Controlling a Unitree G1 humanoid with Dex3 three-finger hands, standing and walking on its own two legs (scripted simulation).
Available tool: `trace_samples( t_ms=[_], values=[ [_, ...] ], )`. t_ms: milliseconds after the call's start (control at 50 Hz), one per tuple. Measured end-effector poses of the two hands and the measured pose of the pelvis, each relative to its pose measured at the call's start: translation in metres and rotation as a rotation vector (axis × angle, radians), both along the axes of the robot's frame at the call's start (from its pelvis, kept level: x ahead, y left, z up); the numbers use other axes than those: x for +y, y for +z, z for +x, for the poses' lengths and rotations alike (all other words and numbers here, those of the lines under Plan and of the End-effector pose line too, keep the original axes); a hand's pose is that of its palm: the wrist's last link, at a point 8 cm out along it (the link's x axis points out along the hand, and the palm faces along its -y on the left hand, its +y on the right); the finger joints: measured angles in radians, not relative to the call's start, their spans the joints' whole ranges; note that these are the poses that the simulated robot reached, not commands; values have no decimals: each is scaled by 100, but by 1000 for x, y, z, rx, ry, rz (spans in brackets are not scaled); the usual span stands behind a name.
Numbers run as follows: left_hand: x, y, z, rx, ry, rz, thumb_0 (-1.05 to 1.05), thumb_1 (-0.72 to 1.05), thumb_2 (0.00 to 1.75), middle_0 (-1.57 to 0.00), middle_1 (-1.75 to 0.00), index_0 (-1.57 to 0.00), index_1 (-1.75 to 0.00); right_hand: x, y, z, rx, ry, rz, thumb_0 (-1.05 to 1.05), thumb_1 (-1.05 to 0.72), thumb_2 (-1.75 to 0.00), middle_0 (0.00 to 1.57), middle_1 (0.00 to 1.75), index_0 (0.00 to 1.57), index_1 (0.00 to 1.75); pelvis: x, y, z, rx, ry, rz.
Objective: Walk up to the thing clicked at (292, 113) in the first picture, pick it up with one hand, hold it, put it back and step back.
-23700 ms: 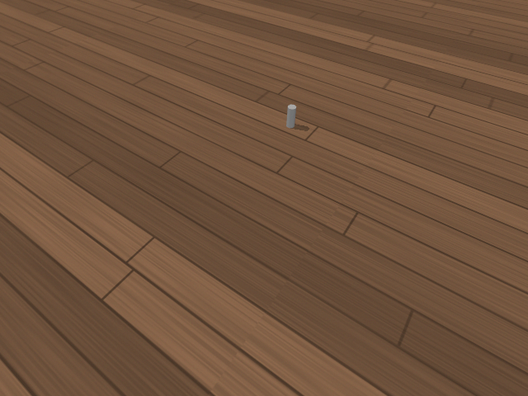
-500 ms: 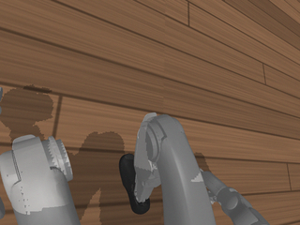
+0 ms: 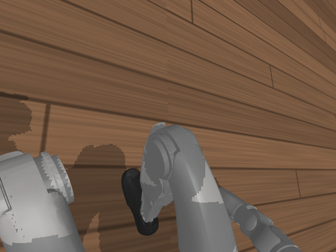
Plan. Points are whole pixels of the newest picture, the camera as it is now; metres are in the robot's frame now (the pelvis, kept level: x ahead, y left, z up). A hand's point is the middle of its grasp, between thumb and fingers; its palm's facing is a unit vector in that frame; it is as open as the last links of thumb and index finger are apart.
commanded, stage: lower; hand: left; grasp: from the side
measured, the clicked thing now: out of the picture +0.42 +0.29 -0.20
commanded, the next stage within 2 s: loosen in 0.18 s
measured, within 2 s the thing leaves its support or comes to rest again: rests again in 0.22 s
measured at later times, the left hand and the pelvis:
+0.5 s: hand out of the picture +0.43 +0.28 -0.18, palm faces +0.33 -0.94 +0.02, open 7.3 cm; pelvis +0.00 +0.00 +0.00, yaw -1 degrees
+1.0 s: hand out of the picture +0.43 +0.28 -0.17, palm faces +0.33 -0.94 +0.03, open 14.1 cm; pelvis +0.00 +0.00 +0.00, yaw -1 degrees
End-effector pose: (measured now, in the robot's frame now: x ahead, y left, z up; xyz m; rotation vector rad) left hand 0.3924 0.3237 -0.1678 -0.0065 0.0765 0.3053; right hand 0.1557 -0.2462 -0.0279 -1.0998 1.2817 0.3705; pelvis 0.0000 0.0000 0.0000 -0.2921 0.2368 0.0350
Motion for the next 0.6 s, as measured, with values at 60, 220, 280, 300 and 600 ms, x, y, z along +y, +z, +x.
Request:
trace_samples(
  t_ms=[60,220,280,300,600],
  values=[
    [0,-2,0,-2,11,-4,1,-3,109,-93,-105,-86,-105,1,1,0,2,5,-6,0,-90,-90,20,30,21,30,1,0,0,-4,-2,-4],
    [-1,-6,-1,-3,13,1,1,-3,109,-93,-106,-86,-105,2,4,1,0,20,-18,0,-90,-90,20,30,21,30,1,-1,-1,-17,-7,-11],
    [-2,-7,-2,1,13,2,1,-3,109,-93,-106,-86,-105,3,4,2,-2,25,-18,0,-90,-90,20,30,21,30,2,-1,-2,-20,-9,-13],
    [-2,-8,-2,1,16,1,1,-3,109,-93,-106,-86,-105,3,4,2,-3,27,-18,0,-90,-90,20,30,21,30,2,-1,-2,-21,-10,-13],
    [-1,-5,1,-49,19,-8,1,-2,75,-91,-87,-88,-86,9,8,1,-8,41,-28,0,-91,-90,20,30,21,30,4,-2,-4,-35,-16,-25]
  ],
)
